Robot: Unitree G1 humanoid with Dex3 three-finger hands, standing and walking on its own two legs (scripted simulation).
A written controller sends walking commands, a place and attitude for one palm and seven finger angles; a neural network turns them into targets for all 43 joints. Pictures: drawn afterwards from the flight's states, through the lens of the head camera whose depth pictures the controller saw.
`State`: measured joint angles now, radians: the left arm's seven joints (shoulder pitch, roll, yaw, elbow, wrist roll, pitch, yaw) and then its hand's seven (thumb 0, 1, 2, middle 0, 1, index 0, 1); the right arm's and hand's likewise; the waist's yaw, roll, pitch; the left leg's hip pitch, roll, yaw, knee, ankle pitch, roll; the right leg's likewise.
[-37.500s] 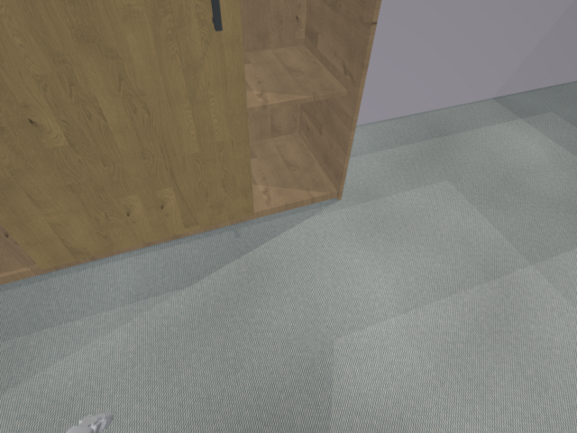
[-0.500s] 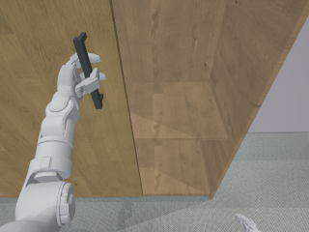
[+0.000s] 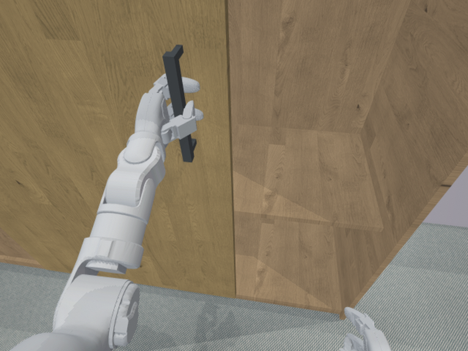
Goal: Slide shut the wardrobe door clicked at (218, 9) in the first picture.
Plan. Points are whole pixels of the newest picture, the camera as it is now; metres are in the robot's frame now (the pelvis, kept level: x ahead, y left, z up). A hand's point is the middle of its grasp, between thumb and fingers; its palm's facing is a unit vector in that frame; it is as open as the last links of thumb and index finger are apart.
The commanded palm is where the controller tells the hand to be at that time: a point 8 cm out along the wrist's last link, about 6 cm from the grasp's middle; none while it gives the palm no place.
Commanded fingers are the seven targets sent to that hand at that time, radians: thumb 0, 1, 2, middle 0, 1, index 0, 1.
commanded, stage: tug the door sideways, standing still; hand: left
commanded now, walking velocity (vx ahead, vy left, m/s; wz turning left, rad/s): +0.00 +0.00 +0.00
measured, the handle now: (183, 108) +0.46 +0.13 +0.20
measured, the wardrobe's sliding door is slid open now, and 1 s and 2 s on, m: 0.43 0.39 0.19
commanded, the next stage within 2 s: step sideways, sliding the door along in 0.48 s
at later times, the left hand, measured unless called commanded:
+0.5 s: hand (207, 124) +0.41 +0.08 +0.21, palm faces -0.01 -1.00 -0.05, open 5.6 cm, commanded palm +0.39 +0.07 +0.20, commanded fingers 0.00 0.90 0.90 -0.45 -1.40 -0.45 -1.40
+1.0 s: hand (218, 124) +0.42 +0.06 +0.20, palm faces +0.12 -0.98 -0.15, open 5.8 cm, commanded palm +0.39 +0.08 +0.21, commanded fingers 0.00 0.90 0.90 -0.45 -1.40 -0.45 -1.40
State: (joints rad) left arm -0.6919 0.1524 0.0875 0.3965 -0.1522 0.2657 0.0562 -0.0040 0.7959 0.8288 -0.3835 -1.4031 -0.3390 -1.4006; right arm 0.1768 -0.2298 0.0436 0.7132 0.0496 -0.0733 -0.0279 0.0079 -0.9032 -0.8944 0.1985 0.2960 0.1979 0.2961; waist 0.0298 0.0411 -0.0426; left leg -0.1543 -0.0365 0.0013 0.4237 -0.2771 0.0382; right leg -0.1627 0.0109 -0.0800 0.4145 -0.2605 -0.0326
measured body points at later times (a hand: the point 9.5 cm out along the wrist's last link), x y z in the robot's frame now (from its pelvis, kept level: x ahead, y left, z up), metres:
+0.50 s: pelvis -0.01 +0.01 +0.00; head -0.01 +0.00 +0.45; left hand +0.40 +0.13 +0.21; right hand +0.13 -0.20 -0.12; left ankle -0.04 +0.09 -0.74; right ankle -0.03 -0.10 -0.74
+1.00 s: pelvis -0.02 -0.07 -0.02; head +0.02 -0.09 +0.43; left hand +0.40 +0.12 +0.21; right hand +0.10 -0.30 -0.15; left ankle -0.04 +0.08 -0.71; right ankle -0.01 -0.13 -0.74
